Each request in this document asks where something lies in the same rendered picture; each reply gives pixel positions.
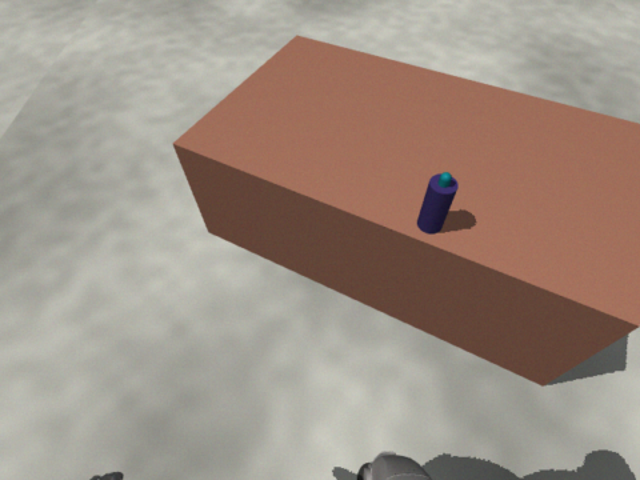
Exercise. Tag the bottle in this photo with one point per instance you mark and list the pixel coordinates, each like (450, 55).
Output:
(437, 201)

